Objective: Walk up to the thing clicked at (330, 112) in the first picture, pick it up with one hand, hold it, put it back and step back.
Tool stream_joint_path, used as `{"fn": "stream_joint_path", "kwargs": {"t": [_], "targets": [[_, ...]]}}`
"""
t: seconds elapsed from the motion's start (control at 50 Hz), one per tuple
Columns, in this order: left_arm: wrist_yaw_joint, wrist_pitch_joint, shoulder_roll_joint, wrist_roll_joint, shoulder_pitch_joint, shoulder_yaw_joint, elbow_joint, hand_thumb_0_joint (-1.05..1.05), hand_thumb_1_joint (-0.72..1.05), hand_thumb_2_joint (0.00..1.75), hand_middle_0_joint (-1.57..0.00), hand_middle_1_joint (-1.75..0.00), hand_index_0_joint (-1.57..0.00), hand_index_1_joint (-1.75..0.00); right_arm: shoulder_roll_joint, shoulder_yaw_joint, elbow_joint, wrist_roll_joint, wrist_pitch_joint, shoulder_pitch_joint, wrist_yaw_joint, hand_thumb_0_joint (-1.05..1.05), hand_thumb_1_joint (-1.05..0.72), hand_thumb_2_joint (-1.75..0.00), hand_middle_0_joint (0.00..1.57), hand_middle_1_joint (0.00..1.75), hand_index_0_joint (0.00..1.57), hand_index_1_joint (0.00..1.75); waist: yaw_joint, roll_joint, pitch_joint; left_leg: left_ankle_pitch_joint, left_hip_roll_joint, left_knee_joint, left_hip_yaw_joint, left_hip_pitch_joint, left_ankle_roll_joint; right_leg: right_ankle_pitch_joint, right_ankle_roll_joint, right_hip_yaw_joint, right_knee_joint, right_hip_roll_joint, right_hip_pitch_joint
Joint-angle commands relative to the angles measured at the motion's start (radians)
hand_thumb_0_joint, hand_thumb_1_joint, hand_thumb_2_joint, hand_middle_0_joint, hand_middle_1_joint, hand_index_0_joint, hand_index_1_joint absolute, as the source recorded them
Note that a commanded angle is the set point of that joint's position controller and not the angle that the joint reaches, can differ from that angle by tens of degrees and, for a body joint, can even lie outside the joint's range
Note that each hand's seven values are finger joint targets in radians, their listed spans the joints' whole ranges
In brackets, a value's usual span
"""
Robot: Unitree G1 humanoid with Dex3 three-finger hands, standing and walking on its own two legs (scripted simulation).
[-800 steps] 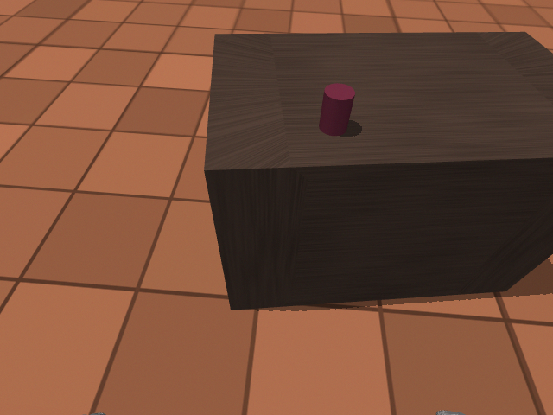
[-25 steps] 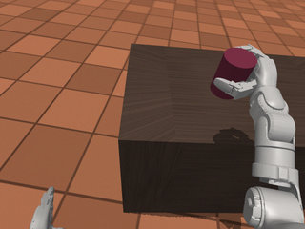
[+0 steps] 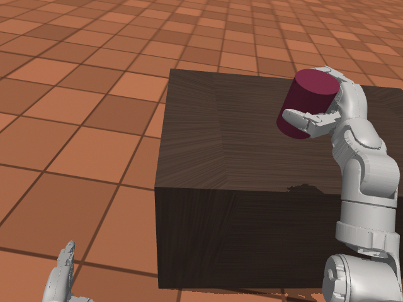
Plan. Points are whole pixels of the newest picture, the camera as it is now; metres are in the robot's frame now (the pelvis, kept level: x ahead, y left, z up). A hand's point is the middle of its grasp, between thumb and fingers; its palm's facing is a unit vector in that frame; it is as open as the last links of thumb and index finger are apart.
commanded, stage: hold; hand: right
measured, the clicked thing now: (304, 105) +0.35 -0.16 +0.27
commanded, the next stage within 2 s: none
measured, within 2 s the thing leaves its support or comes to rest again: neither
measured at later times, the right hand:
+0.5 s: hand (316, 94) +0.35 -0.17 +0.29, palm faces +0.12 +0.99 -0.02, open 10.2 cm
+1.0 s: hand (318, 100) +0.35 -0.18 +0.28, palm faces +0.14 +0.99 -0.02, open 10.2 cm
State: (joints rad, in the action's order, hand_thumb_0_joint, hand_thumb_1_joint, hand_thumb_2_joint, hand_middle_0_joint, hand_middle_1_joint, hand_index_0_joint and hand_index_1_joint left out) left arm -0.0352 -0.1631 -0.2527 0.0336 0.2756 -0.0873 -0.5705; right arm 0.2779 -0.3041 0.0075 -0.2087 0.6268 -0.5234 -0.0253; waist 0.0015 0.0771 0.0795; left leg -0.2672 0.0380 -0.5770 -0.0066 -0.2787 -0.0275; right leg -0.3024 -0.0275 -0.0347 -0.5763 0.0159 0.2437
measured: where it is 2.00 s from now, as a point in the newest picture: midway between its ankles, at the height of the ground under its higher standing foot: outside the picture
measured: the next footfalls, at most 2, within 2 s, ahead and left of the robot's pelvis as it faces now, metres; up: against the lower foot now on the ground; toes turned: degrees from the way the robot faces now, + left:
none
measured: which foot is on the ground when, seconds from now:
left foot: down 0.00-1.00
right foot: down 0.00-1.00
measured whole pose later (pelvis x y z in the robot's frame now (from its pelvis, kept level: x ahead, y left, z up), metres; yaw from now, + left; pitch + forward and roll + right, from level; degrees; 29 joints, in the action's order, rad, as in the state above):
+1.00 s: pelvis +0.01 +0.00 +0.00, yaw -1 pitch -2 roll +0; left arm -0.02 -0.20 -0.25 0.03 0.26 -0.08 -0.63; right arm 0.29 -0.33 0.15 -0.22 0.76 -0.48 -0.04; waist 0.01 0.09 0.10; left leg -0.28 0.04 -0.56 -0.02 -0.24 -0.03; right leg -0.31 -0.03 -0.05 -0.56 0.01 0.21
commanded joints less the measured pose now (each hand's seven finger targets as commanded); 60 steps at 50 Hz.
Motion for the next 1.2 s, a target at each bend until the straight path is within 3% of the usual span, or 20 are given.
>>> {"fn": "stream_joint_path", "kwargs": {"t": [0.0, 0.02, 0.1, 0.12, 0.22, 0.28, 0.32, 0.48, 0.54, 0.6, 0.64, 0.74, 0.78, 0.84, 0.88, 0.94, 1.0, 1.02, 1.1, 1.18], "targets": [[0.0, -0.059, -0.12, 0.004, -0.099, -0.053, 0.172, 0.0, -0.54, 0.05, -0.04, -0.05, -0.04, -0.04, 0.23, -0.079, 0.218, -0.006, -0.048, -0.427, 0.0, 0.0, -0.19, -1.3, 1.3, 1.44, 1.34, 1.44, 0.007, -0.088, 0.187, 0.147, -0.03, 0.103, -0.061, 0.049, 0.006, 0.162, 0.037, 0.036, 0.088, -0.034, -0.056], [0.002, -0.06, -0.107, 0.006, -0.119, -0.042, 0.153, 0.0, -0.54, 0.05, -0.04, -0.05, -0.04, -0.04, 0.234, -0.088, 0.215, -0.009, -0.04, -0.407, 0.002, 0.0, -0.22, -1.3, 1.31, 1.44, 1.35, 1.44, 0.022, -0.091, 0.149, 0.112, -0.028, 0.111, -0.062, 0.039, 0.005, 0.128, 0.037, 0.036, 0.093, -0.037, -0.036], [0.005, -0.073, -0.12, 0.008, -0.138, -0.059, 0.147, 0.0, -0.54, 0.05, -0.04, -0.05, -0.04, -0.04, 0.226, -0.073, 0.253, -0.013, -0.031, -0.439, 0.001, 0.0, -0.15, -1.29, 1.28, 1.43, 1.33, 1.43, 0.009, -0.081, 0.117, 0.025, -0.035, 0.122, -0.063, 0.006, 0.009, 0.044, 0.039, 0.029, 0.115, -0.032, -0.029], [0.003, -0.082, -0.141, 0.011, -0.139, -0.083, 0.168, 0.0, -0.53, 0.04, -0.04, -0.04, -0.04, -0.04, 0.22, -0.065, 0.268, -0.015, -0.027, -0.45, -0.001, 0.0, -0.15, -1.29, 1.28, 1.43, 1.32, 1.43, -0.005, -0.076, 0.135, 0.037, -0.037, 0.118, -0.064, 0.006, 0.01, 0.054, 0.038, 0.027, 0.116, -0.029, -0.045], [0.005, -0.099, -0.096, 0.009, -0.162, -0.024, 0.154, 0.0, -0.54, 0.05, -0.04, -0.05, -0.04, -0.04, 0.216, -0.062, 0.295, -0.019, -0.009, -0.452, -0.007, 0.0, -0.16, -1.29, 1.28, 1.43, 1.32, 1.43, 0.018, -0.054, 0.181, 0.086, -0.038, 0.105, -0.067, 0.032, 0.014, 0.118, 0.033, 0.02, 0.105, -0.026, -0.063], [-0.001, -0.107, -0.129, 0.008, -0.183, -0.047, 0.156, 0.0, -0.54, 0.05, -0.04, -0.05, -0.04, -0.05, 0.224, -0.074, 0.286, -0.023, 0.011, -0.445, -0.009, 0.0, -0.17, -1.31, 1.29, 1.44, 1.33, 1.44, 0.019, -0.066, 0.204, 0.134, -0.035, 0.1, -0.067, 0.051, 0.011, 0.17, 0.032, 0.024, 0.092, -0.03, -0.073], [-0.001, -0.102, -0.109, 0.005, -0.157, -0.029, 0.117, 0.0, -0.54, 0.05, -0.04, -0.05, -0.04, -0.05, 0.231, -0.068, 0.313, -0.018, 0.023, -0.469, -0.011, 0.0, -0.16, -1.31, 1.29, 1.45, 1.34, 1.45, 0.014, -0.048, 0.214, 0.142, -0.031, 0.101, -0.064, 0.052, 0.013, 0.176, 0.032, 0.027, 0.088, -0.033, -0.078], [0.003, -0.098, -0.112, 0.008, -0.142, -0.033, 0.091, 0.0, -0.54, 0.05, -0.04, -0.05, -0.04, -0.05, 0.239, -0.103, 0.285, -0.033, 0.072, -0.417, -0.012, 0.0, -0.16, -1.32, 1.29, 1.45, 1.34, 1.45, 0.018, -0.096, 0.153, 0.141, -0.029, 0.118, -0.067, 0.047, 0.006, 0.166, 0.039, 0.03, 0.093, -0.039, -0.054], [0.005, -0.102, -0.122, 0.009, -0.145, -0.041, 0.11, 0.0, -0.54, 0.04, -0.04, -0.05, -0.04, -0.04, 0.222, -0.092, 0.258, -0.032, 0.083, -0.405, -0.013, 0.0, -0.16, -1.31, 1.29, 1.45, 1.34, 1.45, 0.006, -0.109, 0.148, 0.16, -0.033, 0.112, -0.071, 0.04, 0.003, 0.184, 0.039, 0.028, 0.095, -0.036, -0.064], [0.011, -0.102, -0.088, 0.008, -0.14, -0.006, 0.119, 0.0, -0.54, 0.05, -0.04, -0.04, -0.04, -0.04, 0.218, -0.084, 0.303, -0.029, 0.078, -0.426, -0.014, 0.0, -0.15, -1.31, 1.28, 1.44, 1.33, 1.44, 0.01, -0.107, 0.154, 0.138, -0.028, 0.118, -0.066, 0.038, 0.003, 0.163, 0.042, 0.03, 0.091, -0.041, -0.062], [0.004, -0.104, -0.129, 0.007, -0.151, -0.048, 0.129, 0.0, -0.54, 0.05, -0.04, -0.04, -0.04, -0.04, 0.235, -0.098, 0.336, -0.029, 0.069, -0.44, -0.01, 0.0, -0.15, -1.3, 1.28, 1.44, 1.33, 1.44, 0.009, -0.105, 0.195, 0.159, -0.026, 0.113, -0.064, 0.052, 0.003, 0.182, 0.043, 0.03, 0.087, -0.042, -0.086], [0.003, -0.107, -0.128, 0.008, -0.144, -0.046, 0.124, 0.0, -0.53, 0.05, -0.04, -0.05, -0.04, -0.04, 0.227, -0.093, 0.331, -0.023, 0.058, -0.423, -0.002, 0.0, -0.13, -1.3, 1.28, 1.44, 1.33, 1.44, 0.015, -0.073, 0.225, 0.234, -0.027, 0.089, -0.065, 0.07, 0.009, 0.271, 0.034, 0.027, 0.071, -0.035, -0.106], [0.009, -0.106, -0.082, 0.008, -0.148, 0.006, 0.141, 0.0, -0.53, 0.04, -0.04, -0.05, -0.04, -0.04, 0.191, -0.064, 0.351, -0.024, 0.052, -0.411, -0.007, 0.0, -0.15, -1.29, 1.28, 1.43, 1.33, 1.43, 0.021, -0.06, 0.225, 0.244, -0.029, 0.083, -0.068, 0.081, 0.011, 0.296, 0.029, 0.025, 0.072, -0.032, -0.103], [0.005, -0.094, -0.118, 0.007, -0.153, -0.039, 0.132, 0.0, -0.54, 0.05, -0.04, -0.05, -0.04, -0.04, 0.24, -0.103, 0.367, -0.019, 0.046, -0.405, -0.006, 0.0, -0.13, -1.3, 1.28, 1.44, 1.33, 1.44, 0.028, -0.066, 0.24, 0.25, -0.03, 0.084, -0.072, 0.092, 0.012, 0.31, 0.027, 0.02, 0.073, -0.03, -0.102], [0.01, -0.088, -0.107, 0.008, -0.137, -0.029, 0.099, 0.0, -0.53, 0.04, -0.04, -0.05, -0.05, -0.04, 0.221, -0.088, 0.345, -0.019, 0.053, -0.383, -0.015, 0.0, -0.14, -1.32, 1.29, 1.46, 1.34, 1.46, 0.025, -0.048, 0.215, 0.262, -0.03, 0.081, -0.069, 0.082, 0.012, 0.325, 0.025, 0.023, 0.072, -0.029, -0.099], [0.006, -0.093, -0.136, 0.01, -0.165, -0.051, 0.128, 0.0, -0.53, 0.04, -0.04, -0.05, -0.04, -0.04, 0.207, -0.068, 0.35, -0.024, 0.06, -0.394, -0.021, 0.0, -0.14, -1.3, 1.28, 1.44, 1.33, 1.44, 0.013, -0.065, 0.18, 0.203, -0.036, 0.094, -0.074, 0.058, 0.013, 0.264, 0.027, 0.018, 0.091, -0.025, -0.092], [0.014, -0.092, -0.103, 0.011, -0.152, -0.021, 0.088, 0.0, -0.53, 0.04, -0.04, -0.05, -0.05, -0.05, 0.195, -0.062, 0.312, -0.028, 0.066, -0.355, -0.03, 0.0, -0.15, -1.31, 1.28, 1.44, 1.32, 1.44, 0.011, -0.075, 0.117, 0.124, -0.035, 0.116, -0.074, 0.034, 0.011, 0.164, 0.033, 0.022, 0.106, -0.032, -0.054], [0.013, -0.096, -0.119, 0.01, -0.156, -0.044, 0.094, 0.0, -0.53, 0.04, -0.04, -0.05, -0.05, -0.05, 0.196, -0.065, 0.321, -0.033, 0.066, -0.36, -0.031, 0.0, -0.15, -1.3, 1.27, 1.43, 1.32, 1.43, 0.002, -0.087, 0.12, 0.11, -0.033, 0.122, -0.072, 0.034, 0.007, 0.142, 0.037, 0.025, 0.106, -0.034, -0.053], [0.013, -0.103, -0.146, 0.009, -0.149, -0.063, 0.099, 0.0, -0.53, 0.04, -0.04, -0.05, -0.05, -0.04, 0.239, -0.103, 0.334, -0.039, 0.066, -0.377, -0.028, 0.0, -0.13, -1.32, 1.29, 1.45, 1.34, 1.45, 0.008, -0.096, 0.146, 0.12, -0.036, 0.115, -0.074, 0.038, 0.01, 0.153, 0.036, 0.021, 0.106, -0.033, -0.061], [0.013, -0.107, -0.122, 0.008, -0.156, -0.05, 0.071, 0.0, -0.54, 0.05, -0.04, -0.05, -0.04, -0.04, 0.251, -0.103, 0.352, -0.036, 0.055, -0.435, -0.013, 0.0, -0.13, -1.32, 1.29, 1.46, 1.34, 1.46, 0.019, -0.051, 0.178, 0.14, -0.032, 0.106, -0.069, 0.047, 0.015, 0.175, 0.032, 0.021, 0.096, -0.035, -0.074]]}}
